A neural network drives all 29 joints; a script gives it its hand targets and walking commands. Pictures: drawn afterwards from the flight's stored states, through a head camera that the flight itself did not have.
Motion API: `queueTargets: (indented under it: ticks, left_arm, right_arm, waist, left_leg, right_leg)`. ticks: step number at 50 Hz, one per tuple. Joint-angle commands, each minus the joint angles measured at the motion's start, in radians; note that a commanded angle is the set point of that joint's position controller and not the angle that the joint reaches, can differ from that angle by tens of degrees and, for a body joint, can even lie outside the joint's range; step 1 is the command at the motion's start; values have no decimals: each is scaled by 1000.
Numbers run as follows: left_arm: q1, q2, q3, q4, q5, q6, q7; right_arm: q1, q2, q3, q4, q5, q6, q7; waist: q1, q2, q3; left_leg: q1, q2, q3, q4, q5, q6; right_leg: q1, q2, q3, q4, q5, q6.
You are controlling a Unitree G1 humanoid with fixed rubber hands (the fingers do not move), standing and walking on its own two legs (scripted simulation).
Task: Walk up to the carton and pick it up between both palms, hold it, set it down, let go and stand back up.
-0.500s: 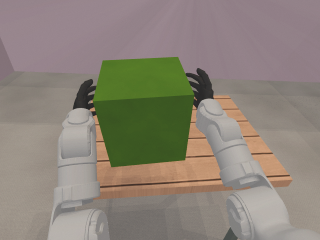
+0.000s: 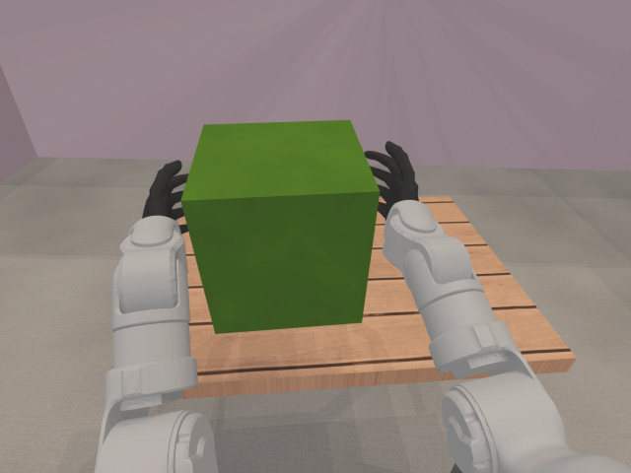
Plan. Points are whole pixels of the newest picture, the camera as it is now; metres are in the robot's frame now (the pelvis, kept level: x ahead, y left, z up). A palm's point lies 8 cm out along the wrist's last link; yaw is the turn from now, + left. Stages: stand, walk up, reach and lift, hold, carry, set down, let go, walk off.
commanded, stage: hold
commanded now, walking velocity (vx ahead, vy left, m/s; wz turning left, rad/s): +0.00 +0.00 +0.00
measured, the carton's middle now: (283, 225) +0.39 +0.01 +0.19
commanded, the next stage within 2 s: none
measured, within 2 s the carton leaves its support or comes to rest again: neither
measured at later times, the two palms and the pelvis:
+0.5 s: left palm (159, 227) +0.35 +0.16 +0.22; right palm (396, 200) +0.35 -0.12 +0.25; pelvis -0.02 +0.00 +0.00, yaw +0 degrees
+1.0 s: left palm (158, 227) +0.36 +0.16 +0.22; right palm (391, 202) +0.36 -0.12 +0.24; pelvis +0.00 +0.01 +0.00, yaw +0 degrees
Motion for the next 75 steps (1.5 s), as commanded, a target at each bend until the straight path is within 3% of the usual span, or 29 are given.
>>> queueTargets:
  ticks: [1, 4, 6, 8, 10, 15, 16, 17, 19, 21, 22, 27, 34, 35, 38, 40, 42, 44, 47, 49, 51, 54, 56, 59, 62, 63, 66, 70, 75]
  left_arm:
    - [-837, -573, -507, -115, -149, -78, -120]
    - [-828, -544, -454, -62, -140, -75, -127]
    - [-860, -541, -429, 36, -127, -79, -137]
    - [-911, -568, -429, 21, -128, -96, -130]
    - [-946, -572, -427, 16, -145, -106, -121]
    - [-916, -575, -434, 14, -143, -114, -117]
    - [-926, -584, -431, 17, -147, -114, -120]
    - [-945, -572, -449, -11, -136, -116, -120]
    - [-935, -578, -427, 47, -143, -112, -117]
    - [-972, -596, -457, 3, -147, -115, -110]
    - [-983, -564, -440, 5, -144, -121, -104]
    - [-959, -578, -445, 5, -163, -134, -95]
    - [-985, -615, -508, -79, -192, -138, -72]
    - [-934, -608, -491, -3, -182, -124, -67]
    - [-974, -603, -498, -54, -186, -124, -73]
    - [-934, -596, -503, -41, -164, -115, -73]
    - [-932, -586, -494, -49, -161, -115, -78]
    - [-917, -607, -525, -111, -180, -115, -75]
    - [-872, -604, -530, -129, -184, -104, -80]
    - [-884, -603, -563, -152, -192, -105, -81]
    - [-882, -595, -531, -104, -174, -92, -81]
    - [-864, -617, -537, -156, -173, -92, -79]
    - [-875, -621, -546, -167, -187, -88, -77]
    - [-826, -588, -526, -109, -167, -82, -91]
    - [-851, -606, -541, -122, -175, -86, -97]
    - [-872, -611, -540, -130, -182, -90, -95]
    - [-822, -602, -524, -110, -161, -85, -102]
    - [-900, -582, -489, -68, -153, -90, -106]
    - [-890, -581, -494, -45, -160, -93, -101]
  right_arm:
    - [-851, 619, 400, -270, 117, -32, 109]
    - [-879, 645, 382, -231, 105, -22, 108]
    - [-902, 626, 322, -140, 78, -17, 111]
    - [-932, 659, 304, -146, 67, -25, 129]
    - [-971, 668, 317, -149, 81, -30, 136]
    - [-920, 638, 308, -122, 85, -37, 129]
    - [-934, 636, 307, -126, 75, -37, 128]
    - [-928, 633, 309, -128, 83, -40, 128]
    - [-949, 620, 278, -97, 56, -34, 133]
    - [-925, 629, 268, -97, 62, -34, 136]
    - [-930, 641, 277, -72, 65, -31, 139]
    - [-936, 628, 295, -98, 84, -45, 135]
    - [-934, 630, 334, -179, 110, -53, 141]
    - [-938, 614, 328, -143, 99, -46, 139]
    - [-954, 630, 319, -177, 81, -54, 140]
    - [-888, 590, 306, -85, 91, -45, 149]
    - [-878, 597, 295, -80, 86, -46, 142]
    - [-889, 596, 341, -188, 115, -58, 133]
    - [-862, 592, 368, -204, 132, -49, 121]
    - [-844, 601, 381, -210, 122, -40, 128]
    - [-852, 594, 366, -221, 111, -40, 128]
    - [-879, 606, 387, -268, 124, -52, 138]
    - [-882, 611, 388, -267, 130, -51, 131]
    - [-834, 589, 370, -198, 115, -41, 124]
    - [-896, 622, 400, -279, 121, -47, 130]
    - [-898, 630, 404, -289, 114, -49, 127]
    - [-844, 624, 392, -260, 113, -38, 116]
    - [-915, 651, 352, -175, 84, -31, 124]
    - [-891, 607, 340, -182, 104, -37, 116]
  waist:
    - [-8, 94, -327]
    - [18, 24, -302]
    - [-10, 29, -225]
    - [2, 49, -284]
    - [15, 22, -312]
    - [-3, 84, -319]
    - [3, 65, -304]
    - [-3, 102, -330]
    - [0, 49, -293]
    - [-10, 108, -289]
    - [-2, 78, -318]
    - [-2, 86, -364]
    - [4, 84, -426]
    - [-6, 75, -376]
    - [3, 74, -405]
    - [-12, 108, -349]
    - [-14, 85, -347]
    - [-23, 112, -407]
    - [-13, 97, -402]
    - [-16, 130, -406]
    - [-25, 92, -356]
    - [3, 120, -416]
    - [-5, 85, -399]
    - [-18, 95, -308]
    - [6, 64, -364]
    - [-7, 55, -395]
    - [-2, 72, -340]
    - [-3, 55, -289]
    - [-15, 67, -325]
  left_leg:
    - [149, -43, 26, -27, 252, -16]
    - [134, -38, 21, -37, 215, -1]
    - [87, -34, 27, -61, 73, 13]
    - [75, -41, 33, -83, 44, 22]
    - [82, -41, 24, -79, 104, 28]
    - [117, -40, 29, -46, 168, -3]
    - [98, -41, 30, -58, 157, 0]
    - [98, -43, 18, -51, 119, 0]
    - [64, -44, 23, -75, 63, 10]
    - [72, -36, 18, -75, 75, -3]
    - [83, -41, 22, -74, 71, 3]
    - [95, -50, 23, -53, 163, 3]
    - [126, -39, 11, -37, 216, -8]
    - [144, -43, 9, -35, 228, -11]
    - [125, -39, 24, -51, 164, 1]
    - [139, -37, 18, -43, 213, -22]
    - [139, -37, 17, -48, 195, -8]
    - [175, -43, 13, -13, 314, -21]
    - [196, -40, 10, -1, 389, -32]
    - [179, -37, 0, -3, 343, -34]
    - [148, -41, 11, -25, 291, -21]
    - [149, -34, 14, -18, 299, -30]
    - [174, -29, 14, -14, 367, -33]
    - [140, -32, 10, -19, 302, -28]
    - [147, -38, 18, -25, 280, -13]
    - [142, -37, 20, -20, 295, -7]
    - [170, -42, 22, -12, 304, -19]
    - [105, -36, 26, -53, 146, 0]
    - [136, -46, 27, -41, 224, -5]
  right_leg:
    - [-24, 21, -8, -36, 317, 113]
    - [-58, 3, 5, -50, 300, 121]
    - [-115, -9, 10, -76, 132, 116]
    - [-102, 10, -21, -73, 62, 94]
    - [-94, 12, -1, -75, 128, 99]
    - [-81, 4, 11, -64, 217, 106]
    - [-79, 18, 2, -69, 201, 103]
    - [-75, -2, 15, -67, 178, 107]
    - [-108, 8, -1, -69, 88, 106]
    - [-114, 11, 1, -73, 80, 97]
    - [-106, 11, -2, -70, 66, 94]
    - [-84, 10, 11, -62, 192, 91]
    - [-81, 28, -12, -48, 171, 78]
    - [-110, 19, -4, -62, 171, 81]
    - [-92, 21, -6, -63, 136, 81]
    - [-111, 22, -11, -70, 159, 82]
    - [-105, 21, -16, -70, 160, 76]
    - [-63, 28, -8, -49, 285, 75]
    - [-43, 40, -25, -50, 334, 86]
    - [-50, 25, -4, -37, 305, 85]
    - [-71, 22, -15, -51, 250, 81]
    - [-18, 35, -18, -33, 256, 82]
    - [-29, 41, -20, -49, 284, 80]
    - [-50, 30, -12, -60, 263, 82]
    - [-44, 35, -26, -43, 273, 97]
    - [-33, 32, -8, -48, 292, 86]
    - [-33, 30, -13, -51, 313, 100]
    - [-72, 14, -13, -60, 163, 94]
    - [-60, 20, -12, -63, 244, 102]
